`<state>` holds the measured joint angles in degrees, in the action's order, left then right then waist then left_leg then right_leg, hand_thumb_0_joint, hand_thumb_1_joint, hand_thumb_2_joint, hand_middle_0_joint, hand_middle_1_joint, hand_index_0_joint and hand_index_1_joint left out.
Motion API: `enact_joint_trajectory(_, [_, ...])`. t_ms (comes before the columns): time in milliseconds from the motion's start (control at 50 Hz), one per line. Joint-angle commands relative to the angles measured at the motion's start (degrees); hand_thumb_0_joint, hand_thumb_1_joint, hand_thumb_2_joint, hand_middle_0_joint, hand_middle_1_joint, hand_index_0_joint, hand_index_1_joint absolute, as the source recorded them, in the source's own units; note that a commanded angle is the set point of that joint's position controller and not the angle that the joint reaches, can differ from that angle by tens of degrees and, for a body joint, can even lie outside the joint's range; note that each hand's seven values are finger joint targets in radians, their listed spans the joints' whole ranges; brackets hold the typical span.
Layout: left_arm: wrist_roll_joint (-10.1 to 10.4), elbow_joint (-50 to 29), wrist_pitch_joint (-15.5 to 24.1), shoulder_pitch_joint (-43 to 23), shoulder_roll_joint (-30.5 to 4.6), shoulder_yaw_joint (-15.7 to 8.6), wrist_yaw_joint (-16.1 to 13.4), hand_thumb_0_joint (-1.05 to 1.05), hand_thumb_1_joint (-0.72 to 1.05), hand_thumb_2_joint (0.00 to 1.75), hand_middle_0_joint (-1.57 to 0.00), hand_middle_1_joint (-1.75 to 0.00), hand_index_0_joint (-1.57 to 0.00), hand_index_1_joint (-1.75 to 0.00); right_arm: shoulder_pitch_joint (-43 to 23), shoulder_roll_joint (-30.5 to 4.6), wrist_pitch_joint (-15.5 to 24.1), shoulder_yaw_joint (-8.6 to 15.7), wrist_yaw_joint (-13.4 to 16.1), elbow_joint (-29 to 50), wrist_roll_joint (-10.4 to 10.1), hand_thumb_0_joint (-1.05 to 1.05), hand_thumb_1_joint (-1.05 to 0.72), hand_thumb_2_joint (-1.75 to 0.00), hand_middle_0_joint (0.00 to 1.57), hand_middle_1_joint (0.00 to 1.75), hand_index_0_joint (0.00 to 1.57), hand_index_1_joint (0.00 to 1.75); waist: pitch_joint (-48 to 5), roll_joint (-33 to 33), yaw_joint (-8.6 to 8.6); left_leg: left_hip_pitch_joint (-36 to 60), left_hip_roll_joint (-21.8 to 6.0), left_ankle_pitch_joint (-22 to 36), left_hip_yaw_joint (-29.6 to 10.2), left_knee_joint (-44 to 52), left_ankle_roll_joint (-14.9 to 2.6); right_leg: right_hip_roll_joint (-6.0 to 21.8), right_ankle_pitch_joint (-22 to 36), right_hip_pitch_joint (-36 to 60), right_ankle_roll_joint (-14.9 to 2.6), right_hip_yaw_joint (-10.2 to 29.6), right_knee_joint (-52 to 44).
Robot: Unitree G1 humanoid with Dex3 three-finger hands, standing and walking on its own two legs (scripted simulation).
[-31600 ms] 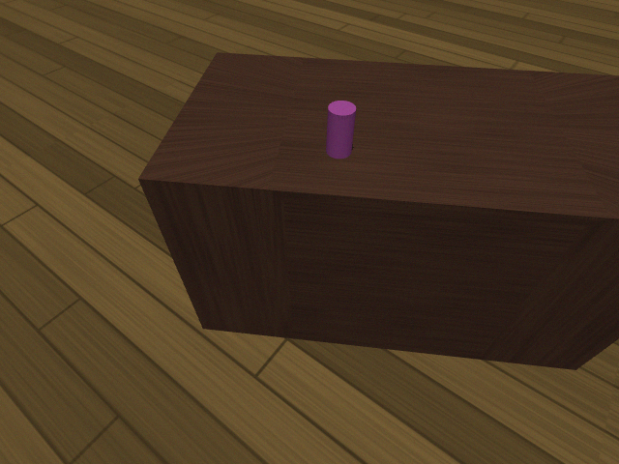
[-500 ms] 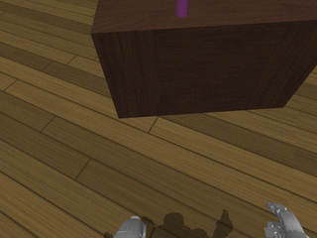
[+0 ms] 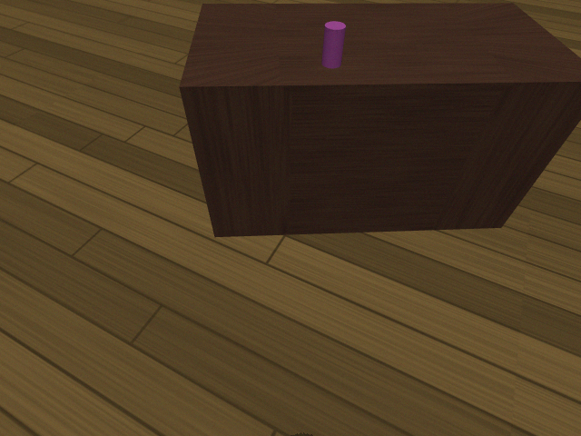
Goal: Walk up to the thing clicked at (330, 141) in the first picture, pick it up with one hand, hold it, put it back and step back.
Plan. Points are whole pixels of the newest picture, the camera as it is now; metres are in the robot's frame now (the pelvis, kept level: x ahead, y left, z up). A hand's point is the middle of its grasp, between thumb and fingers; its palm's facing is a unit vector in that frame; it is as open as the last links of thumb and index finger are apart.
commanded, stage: step back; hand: right
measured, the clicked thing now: (333, 45) +1.15 -0.14 -0.01
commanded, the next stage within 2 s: stand in 0.62 s
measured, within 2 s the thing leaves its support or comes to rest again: neither
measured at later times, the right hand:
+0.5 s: hand out of the picture +0.14 -0.23 -0.16, palm faces -0.08 +0.93 -0.35, open 7.4 cm
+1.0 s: hand out of the picture +0.15 -0.23 -0.14, palm faces -0.02 +0.94 -0.33, open 7.4 cm
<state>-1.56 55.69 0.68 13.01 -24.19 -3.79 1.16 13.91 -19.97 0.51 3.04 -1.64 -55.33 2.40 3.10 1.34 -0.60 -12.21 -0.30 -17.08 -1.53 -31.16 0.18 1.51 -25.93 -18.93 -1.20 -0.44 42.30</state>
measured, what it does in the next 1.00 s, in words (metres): steps on the spot: right foot, then left foot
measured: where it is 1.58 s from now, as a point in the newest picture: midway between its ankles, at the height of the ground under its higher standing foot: outside the picture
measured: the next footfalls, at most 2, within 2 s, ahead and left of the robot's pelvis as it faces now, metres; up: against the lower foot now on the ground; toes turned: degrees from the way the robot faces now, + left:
right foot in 0.04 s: +0.07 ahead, -0.12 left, +0.00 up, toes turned +0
left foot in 0.36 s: +0.11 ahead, +0.15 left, +0.00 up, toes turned +2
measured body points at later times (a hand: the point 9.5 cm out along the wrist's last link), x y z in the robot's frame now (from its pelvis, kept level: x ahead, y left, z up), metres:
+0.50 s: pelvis +0.05 +0.02 -0.01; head +0.07 +0.03 +0.44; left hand +0.12 +0.34 -0.13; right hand +0.15 -0.28 -0.13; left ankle +0.07 +0.15 -0.73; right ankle +0.03 -0.12 -0.73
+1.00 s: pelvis +0.04 +0.02 +0.02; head +0.05 +0.02 +0.46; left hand +0.12 +0.32 -0.12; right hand +0.15 -0.28 -0.11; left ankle +0.07 +0.15 -0.73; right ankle +0.03 -0.12 -0.73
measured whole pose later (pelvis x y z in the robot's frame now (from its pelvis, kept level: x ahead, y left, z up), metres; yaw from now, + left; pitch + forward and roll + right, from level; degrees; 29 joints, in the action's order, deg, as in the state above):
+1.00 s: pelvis +0.04 +0.02 +0.02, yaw +1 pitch -3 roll +0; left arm -0.7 64.9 1.3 5.5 -20.2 0.3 0.5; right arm 3.6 -19.7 0.9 0.6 -0.7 -64.2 0.4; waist 3.6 -0.1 0.2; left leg -8.7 -1.5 -8.7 0.3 -20.4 1.0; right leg 1.4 -11.9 -4.7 1.3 -0.7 19.6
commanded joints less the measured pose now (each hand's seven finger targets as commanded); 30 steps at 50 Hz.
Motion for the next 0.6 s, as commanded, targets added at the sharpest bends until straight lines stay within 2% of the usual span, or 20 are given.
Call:
enact_joint_trajectory(0, [-0.1,-1.1,2.7,4.4,-8.2,-2.9,-1.5,0.0,0.9,0.9,-0.2,-0.3,-0.2,-0.3,-7.9,-13.7,0.1,2.8,0.9,5.4,-1.0,0.0,-0.9,-0.9,0.2,0.3,0.2,0.3,-2.1,-9.4,4.79,-9.3,-8.0,-4.8,-8.0,2.9,-7.03,-2.3,9.9,14.0,-0.29,-2.7,-18.3])
enact_joint_trajectory(20, [-0.5,-0.2,3.0,6.2,-10.1,-3.6,-2.0,0.0,0.9,0.9,-0.2,-0.3,-0.2,-0.3,-7.1,-9.6,-0.1,1.5,1.1,5.7,-1.5,0.0,-0.9,-0.9,0.2,0.3,0.2,0.3,-2.5,-2.2,5.83,-14.0,-3.9,-4.8,-5.0,-6.5,-4.36,0.6,9.7,18.6,-0.26,4.5,-20.8])
enact_joint_trajectory(40, [-1.4,-0.8,3.5,6.7,-14.7,-4.7,-2.5,0.0,0.9,0.9,-0.2,-0.3,-0.2,-0.3,-6.5,-6.5,0.2,0.5,1.4,7.1,-1.8,0.0,-0.9,-0.9,0.2,0.3,0.2,0.3,-2.9,8.8,5.88,-23.1,4.4,-11.0,-3.2,-17.4,-1.34,12.6,5.0,21.3,-4.47,24.7,-27.3])
enact_joint_trajectory(60, [-1.1,-2.3,3.3,2.7,-17.0,-4.9,-2.5,0.0,0.9,0.9,-0.2,-0.3,-0.2,-0.3,-6.1,-10.1,-0.3,1.6,2.1,5.9,-1.3,0.0,-0.9,-0.9,0.2,0.3,0.2,0.3,-0.9,4.0,5.2,-20.5,2.4,-16.1,-6.3,-21.7,-0.73,20.8,-6.4,11.8,-9.28,31.7,-30.2])
enact_joint_trajectory(80, [-1.0,-4.0,3.2,-2.0,-17.3,-4.8,-2.2,0.0,0.9,0.9,-0.2,-0.3,-0.2,-0.3,-3.3,-13.2,-0.2,2.5,2.3,4.3,-1.2,0.0,-0.9,-0.9,0.2,0.3,0.2,0.3,1.7,3.3,3.23,-17.4,-0.3,-16.4,-6.5,-23.6,-0.61,23.0,-8.3,6.0,-13.47,33.3,-29.5])
enact_joint_trajectory(100, [-0.7,-4.7,3.3,-3.7,-15.1,-4.6,-2.1,0.0,0.9,0.9,-0.2,-0.3,-0.2,-0.3,-1.9,-13.9,0.0,2.7,2.1,3.5,-1.3,0.0,-0.9,-0.9,0.2,0.3,0.2,0.3,2.8,1.7,2.31,-16.8,-1.1,-14.5,-7.4,-23.9,-0.6,21.0,-2.5,6.0,-13.48,28.9,-27.9])
enact_joint_trajectory(140, [-0.2,-4.7,3.8,-4.4,-12.0,-3.3,-2.3,0.0,0.9,0.9,-0.2,-0.3,-0.2,-0.3,-1.4,-12.2,0.2,2.1,1.8,2.1,-1.6,0.0,-0.9,-0.9,0.2,0.3,0.2,0.3,1.7,2.5,1.52,-15.0,-0.9,-9.7,-7.7,-21.1,-0.51,14.9,11.5,7.7,-9.57,17.6,-24.9])
enact_joint_trajectory(160, [-0.2,-4.1,3.9,-4.2,-12.3,-3.3,-2.4,0.0,0.9,0.9,-0.2,-0.3,-0.2,-0.3,-0.9,-11.8,0.1,2.1,1.8,1.7,-1.4,0.0,-0.9,-0.9,0.2,0.3,0.2,0.3,0.9,3.5,1.65,-13.2,-0.6,-8.8,-6.9,-20.6,-0.19,14.0,15.1,6.6,-8.94,15.1,-23.6])
enact_joint_trajectory(220, [-0.2,-3.9,3.7,-4.2,-12.6,-3.1,-2.3,0.0,0.9,0.9,-0.2,-0.3,-0.2,-0.3,-1.5,-11.4,-0.2,1.9,1.5,1.9,-1.1,0.0,-0.9,-0.9,0.2,0.3,0.2,0.3,0.3,6.4,2.14,-9.8,-0.8,-7.3,-3.1,-14.4,0.28,13.6,21.7,5.1,-8.53,11.3,-21.6])
enact_joint_trajectory(300, [0.8,-4.1,2.6,-5.8,-11.7,-2.3,-2.4,0.0,0.9,0.9,-0.2,-0.3,-0.2,-0.3,-1.5,-10.3,0.4,1.8,1.8,0.7,-1.1,0.0,-0.9,-0.9,0.2,0.3,0.2,0.3,-3.8,8.1,1.05,-2.2,0.3,0.4,3.2,-0.7,-0.2,11.2,39.2,7.9,-6.4,5.5,-12.9])
enact_joint_trajectory(320, [1.1,-4.3,2.2,-6.3,-11.3,-2.1,-2.4,0.0,0.9,0.9,-0.2,-0.3,-0.2,-0.3,-0.4,-10.2,0.7,1.8,2.1,0.0,-1.1,0.0,-0.9,-0.9,0.2,0.3,0.2,0.3,-5.1,7.4,-0.09,0.6,0.7,8.1,3.3,5.3,-0.76,10.1,39.5,8.0,-4.94,4.5,-9.6])
enact_joint_trajectory(340, [1.2,-4.6,1.9,-5.6,-10.1,-1.5,-2.4,0.0,0.9,0.9,-0.2,-0.3,-0.2,-0.3,-0.9,-11.9,0.9,2.5,2.4,-0.3,-1.0,0.0,-0.9,-0.9,0.2,0.3,0.2,0.3,-6.5,3.9,0.35,4.2,-1.6,17.9,-0.4,4.7,-2.04,8.1,38.0,6.5,-2.77,3.2,-6.3])
enact_joint_trajectory(360, [1.6,-4.9,1.6,-4.9,-8.7,-1.2,-2.5,0.0,0.9,0.9,-0.2,-0.3,-0.2,-0.3,-1.8,-14.3,1.0,3.0,2.6,0.1,-0.7,0.0,-0.9,-0.9,0.2,0.3,0.2,0.3,-8.7,-2.1,0.97,6.7,-8.0,26.5,-7.7,4.2,-4.56,4.8,31.9,3.6,-0.82,1.3,-2.6])
enact_joint_trajectory(380, [2.0,-4.5,1.0,-4.8,-7.2,-0.5,-2.5,0.0,0.9,0.9,-0.2,-0.3,-0.2,-0.3,-5.5,-16.1,1.1,2.9,2.7,1.2,-0.8,0.0,-0.9,-0.9,0.2,0.3,0.2,0.3,-8.4,-5.7,2.18,4.0,-13.4,22.9,-14.2,6.5,-8.69,0.4,17.1,2.5,0.68,-0.5,-1.2])
enact_joint_trajectory(400, [2.2,-3.1,0.4,-4.6,-8.2,-0.9,-2.6,0.0,0.9,0.9,-0.2,-0.3,-0.2,-0.3,-7.7,-17.7,0.9,2.7,2.6,1.6,-1.3,0.0,-0.9,-0.9,0.2,0.3,0.2,0.3,-7.4,-8.5,2.27,-3.5,-16.4,16.4,-15.5,7.8,-12.54,-0.3,2.2,7.6,0.21,-0.9,-1.8])
enact_joint_trajectory(440, [1.5,-1.4,0.6,-4.3,-8.0,-0.6,-2.4,0.0,0.9,0.9,-0.2,-0.3,-0.2,-0.3,-11.0,-15.9,0.4,2.1,2.3,0.9,-1.0,0.0,-0.9,-0.9,0.2,0.3,0.2,0.3,-4.8,-9.0,3.27,-6.5,-13.6,10.5,-11.8,8.4,-9.6,0.3,2.8,10.5,-0.44,0.0,-9.5])
enact_joint_trajectory(460, [1.1,-0.8,1.0,-4.0,-8.7,-0.6,-2.3,0.0,0.9,0.9,-0.2,-0.3,-0.2,-0.3,-11.9,-14.5,0.3,1.7,2.3,1.2,-1.0,0.0,-0.9,-0.9,0.2,0.3,0.2,0.3,-5.1,-8.3,3.54,-5.3,-11.2,11.8,-9.2,6.9,-6.84,1.7,9.6,10.8,-0.93,1.0,-11.7])
enact_joint_trajectory(500, [1.2,0.0,1.7,-2.8,-10.2,-1.1,-2.5,0.0,0.9,0.9,-0.2,-0.3,-0.2,-0.3,-12.3,-12.9,0.5,1.2,2.4,0.9,-1.5,0.0,-0.9,-0.9,0.2,0.3,0.2,0.3,-7.0,-6.9,3.23,-3.5,-7.7,18.9,-5.1,1.9,-4.05,4.1,23.1,13.0,-1.28,3.6,-13.5])
enact_joint_trajectory(540, [1.2,0.1,1.8,-5.6,-11.1,-0.9,-2.5,0.0,0.9,0.9,-0.2,-0.3,-0.2,-0.3,-10.7,-11.9,0.4,0.9,2.2,-0.5,-1.7,0.0,-0.9,-0.9,0.2,0.3,0.2,0.3,-8.4,-4.9,1.62,0.6,-6.6,18.8,-3.9,2.7,-3.18,6.2,25.0,10.5,-1.97,6.3,-14.3])
enact_joint_trajectory(580, [1.4,0.3,1.7,-7.4,-10.0,-0.4,-2.4,0.0,0.9,0.9,-0.2,-0.3,-0.2,-0.3,-11.6,-12.5,0.5,1.0,2.1,-1.5,-1.7,0.0,-0.9,-0.9,0.2,0.3,0.2,0.3,-8.3,-5.3,1.58,3.0,-7.8,21.9,-4.6,4.3,-3.68,4.9,25.8,9.9,-1.12,4.2,-13.9])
